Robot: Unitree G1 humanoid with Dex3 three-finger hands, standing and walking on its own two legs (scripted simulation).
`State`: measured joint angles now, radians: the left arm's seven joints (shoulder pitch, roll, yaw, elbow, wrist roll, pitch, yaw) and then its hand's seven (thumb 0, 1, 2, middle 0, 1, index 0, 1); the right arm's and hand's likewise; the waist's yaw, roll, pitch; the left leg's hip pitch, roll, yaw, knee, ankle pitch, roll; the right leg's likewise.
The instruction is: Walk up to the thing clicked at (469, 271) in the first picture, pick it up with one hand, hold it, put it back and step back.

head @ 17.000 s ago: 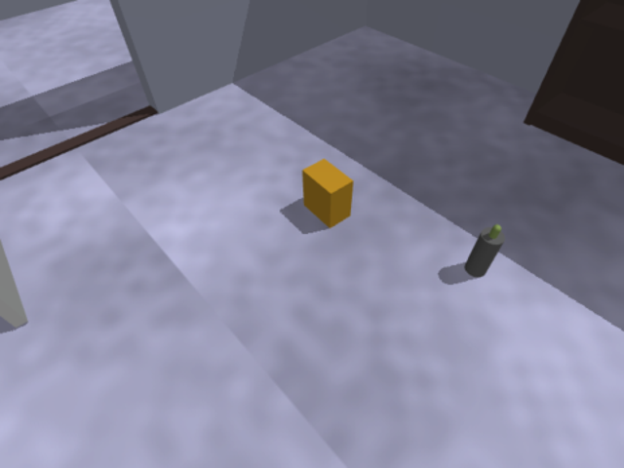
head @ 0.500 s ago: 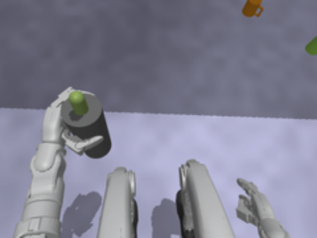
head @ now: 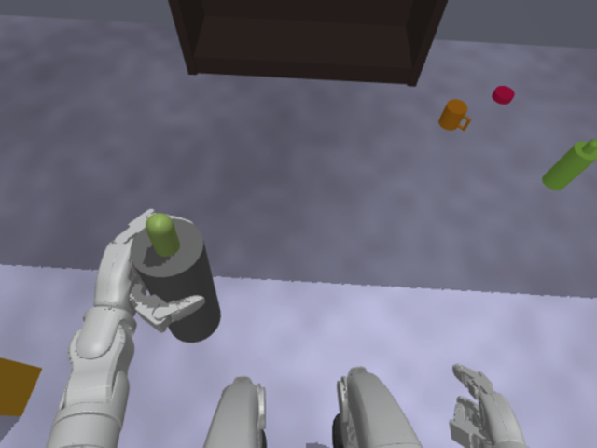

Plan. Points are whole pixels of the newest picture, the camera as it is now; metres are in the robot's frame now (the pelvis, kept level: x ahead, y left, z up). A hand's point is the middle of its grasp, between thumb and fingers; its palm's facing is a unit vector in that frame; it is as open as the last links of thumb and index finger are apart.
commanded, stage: lift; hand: left
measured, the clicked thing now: (179, 278) +0.34 +0.16 -0.01
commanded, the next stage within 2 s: hold in 0.96 s
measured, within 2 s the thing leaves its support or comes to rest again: neither
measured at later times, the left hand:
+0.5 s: hand (157, 252) +0.34 +0.16 +0.07, palm faces -0.11 -0.99 -0.02, open 11.3 cm
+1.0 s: hand (155, 238) +0.35 +0.16 +0.10, palm faces -0.13 -0.99 -0.01, open 11.3 cm
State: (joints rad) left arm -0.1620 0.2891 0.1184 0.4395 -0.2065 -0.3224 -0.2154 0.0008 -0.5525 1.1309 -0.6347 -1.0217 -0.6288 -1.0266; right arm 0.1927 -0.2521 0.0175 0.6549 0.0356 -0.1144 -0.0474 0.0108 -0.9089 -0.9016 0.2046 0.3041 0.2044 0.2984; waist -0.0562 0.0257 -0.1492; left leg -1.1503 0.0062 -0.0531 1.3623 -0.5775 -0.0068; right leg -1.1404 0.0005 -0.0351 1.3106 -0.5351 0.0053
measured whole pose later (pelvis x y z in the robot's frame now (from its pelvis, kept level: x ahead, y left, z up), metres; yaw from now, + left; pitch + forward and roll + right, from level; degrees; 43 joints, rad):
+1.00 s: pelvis +0.03 +0.00 +0.08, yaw +0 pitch +10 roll -1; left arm -0.12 0.26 0.12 0.51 -0.22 -0.35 -0.29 0.00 -0.55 1.13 -0.64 -1.02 -0.63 -1.02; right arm 0.23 -0.24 0.03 0.68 0.01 -0.09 -0.08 0.01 -0.91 -0.90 0.21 0.30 0.21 0.30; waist -0.04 0.01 -0.05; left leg -0.66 0.01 -0.03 0.95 -0.46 -0.01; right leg -0.66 0.00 -0.02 0.92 -0.43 0.00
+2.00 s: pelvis +0.03 +0.00 +0.09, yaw +0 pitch +6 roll -1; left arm -0.11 0.25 0.10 0.46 -0.21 -0.32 -0.26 0.00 -0.53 1.11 -0.64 -1.01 -0.63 -1.01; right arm 0.25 -0.23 0.02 0.70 0.02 -0.09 -0.07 0.01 -0.91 -0.90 0.20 0.30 0.20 0.30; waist -0.04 0.01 -0.02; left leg -0.54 0.01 -0.03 0.86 -0.42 -0.01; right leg -0.54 0.00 -0.01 0.82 -0.38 0.00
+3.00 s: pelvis +0.02 -0.01 +0.09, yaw +0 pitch +5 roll -1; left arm -0.13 0.25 0.12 0.49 -0.20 -0.34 -0.26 0.00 -0.52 1.09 -0.64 -1.00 -0.63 -1.00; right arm 0.24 -0.23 0.02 0.69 0.01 -0.11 -0.07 0.01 -0.91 -0.90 0.20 0.30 0.20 0.30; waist -0.04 0.01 -0.02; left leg -0.53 0.01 -0.03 0.85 -0.40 -0.01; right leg -0.53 0.01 -0.02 0.81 -0.37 0.00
